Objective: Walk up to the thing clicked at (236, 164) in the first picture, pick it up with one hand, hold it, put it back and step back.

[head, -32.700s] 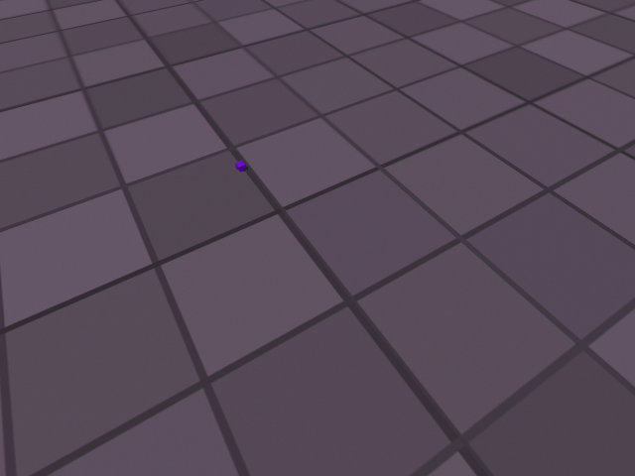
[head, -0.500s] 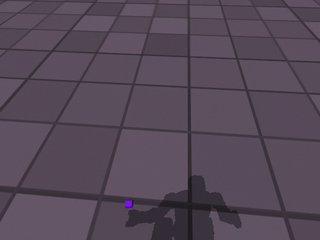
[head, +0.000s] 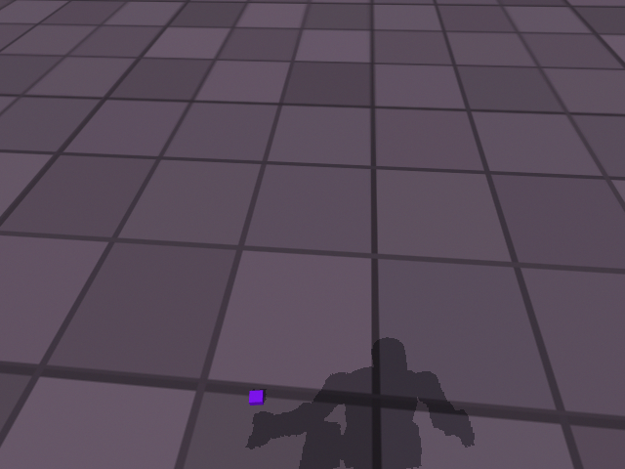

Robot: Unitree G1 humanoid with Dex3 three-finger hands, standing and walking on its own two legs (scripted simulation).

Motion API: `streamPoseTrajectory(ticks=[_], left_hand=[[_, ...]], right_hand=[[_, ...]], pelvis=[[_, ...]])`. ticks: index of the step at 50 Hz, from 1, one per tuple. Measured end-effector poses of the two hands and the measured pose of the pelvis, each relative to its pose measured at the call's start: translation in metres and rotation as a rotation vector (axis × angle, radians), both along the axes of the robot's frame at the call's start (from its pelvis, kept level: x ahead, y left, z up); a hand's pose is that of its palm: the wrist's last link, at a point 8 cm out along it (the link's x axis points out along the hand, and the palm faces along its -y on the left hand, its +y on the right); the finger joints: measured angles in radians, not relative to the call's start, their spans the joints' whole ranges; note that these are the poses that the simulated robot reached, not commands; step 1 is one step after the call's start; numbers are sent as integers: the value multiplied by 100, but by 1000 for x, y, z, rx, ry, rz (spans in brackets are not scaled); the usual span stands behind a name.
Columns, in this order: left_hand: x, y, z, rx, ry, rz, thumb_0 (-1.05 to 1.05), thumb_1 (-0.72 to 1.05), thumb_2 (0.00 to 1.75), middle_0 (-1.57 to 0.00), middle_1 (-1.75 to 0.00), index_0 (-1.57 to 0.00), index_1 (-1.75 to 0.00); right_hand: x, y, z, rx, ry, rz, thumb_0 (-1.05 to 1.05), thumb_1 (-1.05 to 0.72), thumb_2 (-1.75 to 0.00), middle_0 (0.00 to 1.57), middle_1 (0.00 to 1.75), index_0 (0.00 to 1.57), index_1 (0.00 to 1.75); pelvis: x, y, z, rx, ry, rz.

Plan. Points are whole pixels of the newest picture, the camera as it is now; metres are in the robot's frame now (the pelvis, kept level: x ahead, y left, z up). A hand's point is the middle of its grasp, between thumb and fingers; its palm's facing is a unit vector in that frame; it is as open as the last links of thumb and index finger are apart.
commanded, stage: stand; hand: left
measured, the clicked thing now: (256, 397) +0.44 +0.22 -0.77
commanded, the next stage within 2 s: walk up in 0.70 s
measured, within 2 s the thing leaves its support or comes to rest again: neither
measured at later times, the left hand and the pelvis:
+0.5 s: hand out of the picture +0.08 +0.25 -0.16, palm faces -0.02 -0.94 -0.34, open 7.4 cm; pelvis +0.01 +0.00 +0.00, yaw +0 degrees
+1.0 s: hand out of the picture +0.05 +0.28 -0.17, palm faces -0.01 -0.92 -0.39, open 7.4 cm; pelvis -0.05 +0.01 -0.02, yaw +1 degrees
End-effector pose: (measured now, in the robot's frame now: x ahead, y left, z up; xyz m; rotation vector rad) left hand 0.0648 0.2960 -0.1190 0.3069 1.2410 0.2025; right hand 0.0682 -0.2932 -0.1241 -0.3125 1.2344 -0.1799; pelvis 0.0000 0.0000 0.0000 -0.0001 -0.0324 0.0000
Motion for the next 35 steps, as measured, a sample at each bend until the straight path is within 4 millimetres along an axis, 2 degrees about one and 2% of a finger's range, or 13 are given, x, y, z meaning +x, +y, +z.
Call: streamPoseTrajectory(ticks=[35], left_hand=[[11, 2, 0, 0, -14, -5, 1, 90, 90, -20, -30, -20, -30]], right_hand=[[13, 0, 4, -15, -14, 7, 0, -90, -90, 20, 30, 20, 30]], pelvis=[[8, 2, 0, -2, 1, 5]])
